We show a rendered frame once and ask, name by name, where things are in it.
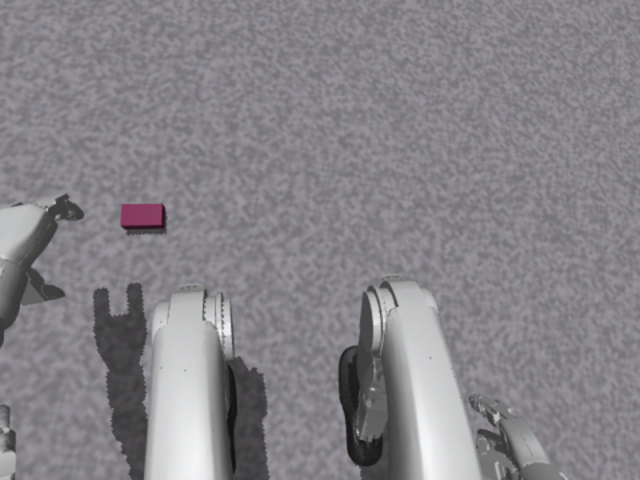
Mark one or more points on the right robot hand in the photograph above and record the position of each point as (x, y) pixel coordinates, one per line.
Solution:
(502, 457)

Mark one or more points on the left robot arm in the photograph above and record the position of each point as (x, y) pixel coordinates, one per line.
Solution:
(13, 282)

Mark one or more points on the right robot foot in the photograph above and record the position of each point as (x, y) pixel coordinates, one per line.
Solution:
(362, 453)

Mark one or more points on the small box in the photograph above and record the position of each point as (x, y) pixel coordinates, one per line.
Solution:
(142, 216)

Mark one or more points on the left robot hand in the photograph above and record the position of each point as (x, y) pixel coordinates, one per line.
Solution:
(25, 231)

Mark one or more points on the right robot arm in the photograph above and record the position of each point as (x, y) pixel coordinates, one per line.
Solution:
(541, 471)

